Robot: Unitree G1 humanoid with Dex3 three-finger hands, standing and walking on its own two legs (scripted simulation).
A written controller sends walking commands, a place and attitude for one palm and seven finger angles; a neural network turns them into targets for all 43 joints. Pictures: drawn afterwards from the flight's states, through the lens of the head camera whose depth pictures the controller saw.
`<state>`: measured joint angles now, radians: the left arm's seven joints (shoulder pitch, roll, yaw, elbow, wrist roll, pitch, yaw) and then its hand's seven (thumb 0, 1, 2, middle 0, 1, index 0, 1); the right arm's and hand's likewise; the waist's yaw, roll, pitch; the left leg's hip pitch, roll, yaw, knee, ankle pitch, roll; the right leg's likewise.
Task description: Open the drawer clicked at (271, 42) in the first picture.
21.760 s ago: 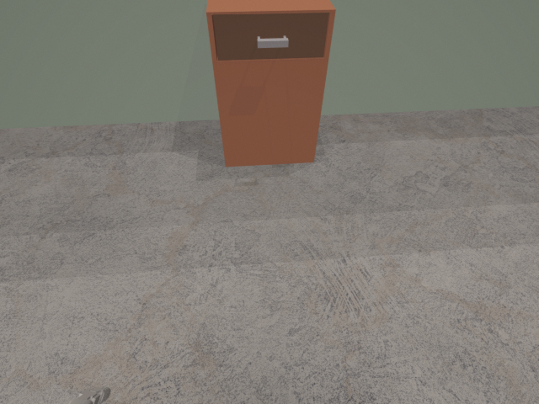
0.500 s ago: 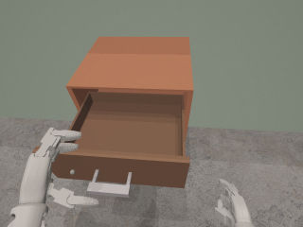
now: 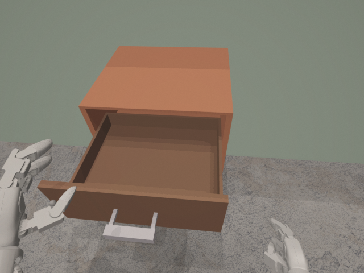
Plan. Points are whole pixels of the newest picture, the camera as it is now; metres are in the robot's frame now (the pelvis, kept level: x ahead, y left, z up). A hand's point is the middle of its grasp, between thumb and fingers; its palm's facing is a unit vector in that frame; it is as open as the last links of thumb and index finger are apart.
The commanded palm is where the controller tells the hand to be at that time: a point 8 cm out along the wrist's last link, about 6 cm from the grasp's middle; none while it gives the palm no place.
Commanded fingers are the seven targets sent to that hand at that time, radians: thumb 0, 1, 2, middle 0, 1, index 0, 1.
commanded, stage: draw the hand back to the body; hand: left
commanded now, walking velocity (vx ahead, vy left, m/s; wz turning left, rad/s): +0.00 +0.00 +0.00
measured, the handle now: (132, 224) +0.24 +0.16 -0.07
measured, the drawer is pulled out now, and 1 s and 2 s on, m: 0.30 0.30 0.30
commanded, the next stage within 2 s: step back with the hand held close in 0.32 s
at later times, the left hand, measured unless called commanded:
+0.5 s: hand (43, 204) +0.17 +0.24 +0.16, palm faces +0.40 -0.81 -0.44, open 7.4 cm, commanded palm +0.12 +0.28 +0.18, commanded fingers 0.00 0.90 0.90 -0.20 -0.30 -0.20 -0.30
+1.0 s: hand (18, 237) +0.13 +0.25 +0.15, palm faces +0.32 -0.80 -0.51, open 7.4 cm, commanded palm +0.06 +0.30 +0.18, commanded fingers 0.00 0.90 0.90 -0.20 -0.30 -0.20 -0.30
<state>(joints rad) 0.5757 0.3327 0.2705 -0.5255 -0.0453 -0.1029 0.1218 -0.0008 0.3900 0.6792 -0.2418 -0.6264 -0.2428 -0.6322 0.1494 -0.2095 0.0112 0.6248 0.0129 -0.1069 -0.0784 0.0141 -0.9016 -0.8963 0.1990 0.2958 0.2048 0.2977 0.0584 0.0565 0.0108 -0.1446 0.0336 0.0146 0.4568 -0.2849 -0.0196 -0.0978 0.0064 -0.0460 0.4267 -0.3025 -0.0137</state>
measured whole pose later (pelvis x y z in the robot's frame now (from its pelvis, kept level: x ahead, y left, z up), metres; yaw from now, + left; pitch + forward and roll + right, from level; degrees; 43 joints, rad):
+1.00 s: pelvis -0.07 +0.02 -0.01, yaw +0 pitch +3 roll -1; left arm 0.67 0.41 0.39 -0.64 -0.06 -0.20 0.15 0.01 0.89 0.90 -0.21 -0.30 -0.21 -0.31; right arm 0.14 -0.20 -0.01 0.54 0.03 -0.04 -0.07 0.01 -0.90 -0.90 0.20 0.30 0.20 0.30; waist 0.00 0.00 0.05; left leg -0.39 0.01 0.02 0.55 -0.22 0.01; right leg -0.35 -0.02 -0.05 0.54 -0.24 0.01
